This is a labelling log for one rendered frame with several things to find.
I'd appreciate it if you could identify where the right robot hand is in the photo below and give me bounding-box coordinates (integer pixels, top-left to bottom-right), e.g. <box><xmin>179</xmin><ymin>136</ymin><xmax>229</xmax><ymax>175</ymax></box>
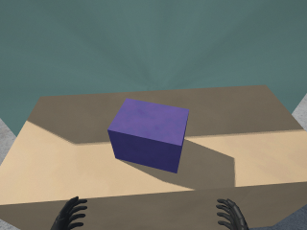
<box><xmin>216</xmin><ymin>198</ymin><xmax>249</xmax><ymax>230</ymax></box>

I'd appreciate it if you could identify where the carton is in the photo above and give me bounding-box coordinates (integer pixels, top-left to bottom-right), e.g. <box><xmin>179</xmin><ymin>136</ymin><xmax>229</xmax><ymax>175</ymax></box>
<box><xmin>107</xmin><ymin>98</ymin><xmax>189</xmax><ymax>173</ymax></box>

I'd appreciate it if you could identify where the left robot hand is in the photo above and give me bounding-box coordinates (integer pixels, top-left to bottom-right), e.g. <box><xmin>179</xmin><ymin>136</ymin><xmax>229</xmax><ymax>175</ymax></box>
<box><xmin>50</xmin><ymin>196</ymin><xmax>87</xmax><ymax>230</ymax></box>

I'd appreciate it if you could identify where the pedestal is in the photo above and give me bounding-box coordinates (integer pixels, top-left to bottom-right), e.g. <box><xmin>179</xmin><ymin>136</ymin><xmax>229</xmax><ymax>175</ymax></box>
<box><xmin>0</xmin><ymin>84</ymin><xmax>307</xmax><ymax>230</ymax></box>

